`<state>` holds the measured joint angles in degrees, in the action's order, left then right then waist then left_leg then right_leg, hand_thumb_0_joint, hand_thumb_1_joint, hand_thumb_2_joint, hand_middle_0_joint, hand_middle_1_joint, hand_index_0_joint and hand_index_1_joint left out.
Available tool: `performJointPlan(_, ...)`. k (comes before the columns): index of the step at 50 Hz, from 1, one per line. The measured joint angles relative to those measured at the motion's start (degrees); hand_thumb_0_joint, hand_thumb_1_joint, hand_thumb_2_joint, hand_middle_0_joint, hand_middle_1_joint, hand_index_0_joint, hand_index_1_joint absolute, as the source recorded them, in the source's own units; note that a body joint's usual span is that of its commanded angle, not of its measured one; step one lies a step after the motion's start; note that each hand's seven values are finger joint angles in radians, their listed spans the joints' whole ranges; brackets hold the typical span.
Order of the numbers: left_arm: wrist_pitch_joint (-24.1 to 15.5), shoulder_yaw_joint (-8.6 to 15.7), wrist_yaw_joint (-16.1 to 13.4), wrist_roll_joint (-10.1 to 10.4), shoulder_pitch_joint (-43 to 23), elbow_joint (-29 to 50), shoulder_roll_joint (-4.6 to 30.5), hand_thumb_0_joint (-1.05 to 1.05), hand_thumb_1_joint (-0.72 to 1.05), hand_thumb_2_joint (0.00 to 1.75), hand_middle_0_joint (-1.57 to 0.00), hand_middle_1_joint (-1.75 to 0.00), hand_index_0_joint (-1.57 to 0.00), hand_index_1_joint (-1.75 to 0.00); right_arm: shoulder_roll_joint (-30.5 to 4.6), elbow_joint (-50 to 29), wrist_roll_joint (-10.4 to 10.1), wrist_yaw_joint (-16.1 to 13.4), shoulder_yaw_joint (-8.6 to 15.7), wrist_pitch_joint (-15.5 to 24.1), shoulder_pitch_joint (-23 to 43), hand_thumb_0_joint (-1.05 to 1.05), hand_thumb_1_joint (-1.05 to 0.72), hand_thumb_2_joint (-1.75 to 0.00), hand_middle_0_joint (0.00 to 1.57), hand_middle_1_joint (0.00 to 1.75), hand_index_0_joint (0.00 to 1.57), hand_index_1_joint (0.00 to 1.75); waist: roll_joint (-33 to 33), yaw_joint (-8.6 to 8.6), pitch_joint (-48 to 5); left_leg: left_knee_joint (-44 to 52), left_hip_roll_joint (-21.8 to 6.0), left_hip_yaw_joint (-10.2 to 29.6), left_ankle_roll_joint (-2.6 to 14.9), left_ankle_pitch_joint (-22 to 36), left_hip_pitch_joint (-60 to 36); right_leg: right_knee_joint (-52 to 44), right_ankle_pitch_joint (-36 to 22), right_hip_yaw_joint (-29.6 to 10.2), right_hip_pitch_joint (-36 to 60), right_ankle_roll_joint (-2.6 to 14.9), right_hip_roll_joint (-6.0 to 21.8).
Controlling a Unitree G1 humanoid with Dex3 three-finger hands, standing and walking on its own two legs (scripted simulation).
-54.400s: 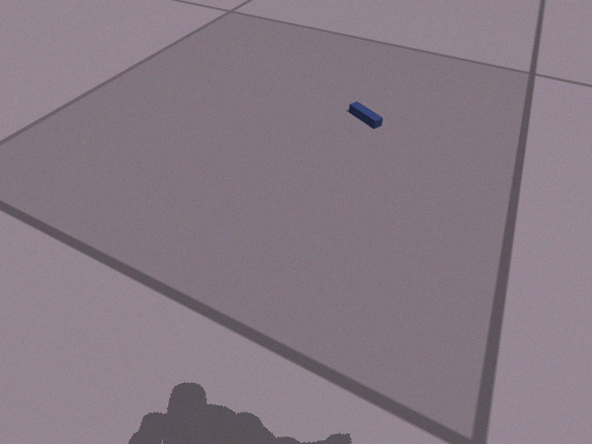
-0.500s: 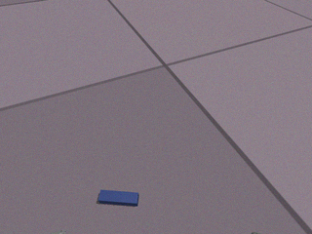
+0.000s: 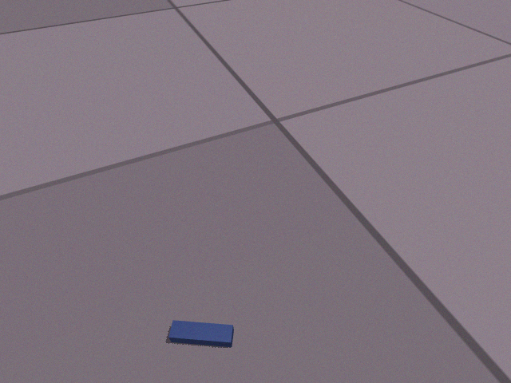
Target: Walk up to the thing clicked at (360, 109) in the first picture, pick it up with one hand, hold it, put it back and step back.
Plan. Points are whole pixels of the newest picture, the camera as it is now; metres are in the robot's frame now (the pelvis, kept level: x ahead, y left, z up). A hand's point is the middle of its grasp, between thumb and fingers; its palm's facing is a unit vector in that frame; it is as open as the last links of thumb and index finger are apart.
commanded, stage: stand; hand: left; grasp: from above
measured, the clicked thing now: (202, 333) +0.44 +0.23 -0.75
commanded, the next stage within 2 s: step back in 1.66 s
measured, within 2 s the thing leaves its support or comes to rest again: neither
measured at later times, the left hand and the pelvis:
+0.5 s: hand out of the picture +0.06 +0.23 -0.16, palm faces +0.02 -0.94 -0.34, open 7.4 cm; pelvis +0.00 -0.02 +0.00, yaw +0 degrees
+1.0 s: hand out of the picture +0.09 +0.23 -0.15, palm faces +0.02 -0.94 -0.33, open 7.4 cm; pelvis +0.02 -0.02 +0.01, yaw +0 degrees
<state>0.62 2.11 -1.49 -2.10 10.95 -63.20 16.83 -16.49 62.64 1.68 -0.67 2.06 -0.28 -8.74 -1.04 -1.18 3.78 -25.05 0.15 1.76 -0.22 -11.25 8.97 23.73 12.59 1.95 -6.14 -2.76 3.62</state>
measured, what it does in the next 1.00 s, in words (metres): stands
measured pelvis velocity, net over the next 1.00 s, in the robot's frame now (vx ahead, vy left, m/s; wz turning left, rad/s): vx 0.02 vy -0.02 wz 0.00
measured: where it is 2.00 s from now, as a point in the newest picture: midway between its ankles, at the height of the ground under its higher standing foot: outside the picture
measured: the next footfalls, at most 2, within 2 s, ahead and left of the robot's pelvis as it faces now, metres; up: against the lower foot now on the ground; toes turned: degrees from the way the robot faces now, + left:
none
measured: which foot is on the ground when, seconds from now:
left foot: down 0.00-1.00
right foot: down 0.00-1.00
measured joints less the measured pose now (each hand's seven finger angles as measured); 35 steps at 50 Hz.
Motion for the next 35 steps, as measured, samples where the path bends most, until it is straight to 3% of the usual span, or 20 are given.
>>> performJointPlan(35,-0.5,0.0,0.9,0.9,-3.8,-2.5,0.7,0.01,0.9,0.89,-0.2,-0.3,-0.2,-0.3,-1.7,2.6,-0.4,0.3,-1.2,0.3,1.0,0.01,-0.91,-0.9,0.21,0.3,0.2,0.3,-0.1,0.74,0.4,4.2,-1.5,0.5,-1.41,1.2,-1.8,-3.8,-1.0,0.6,1.6,1.33,-1.5)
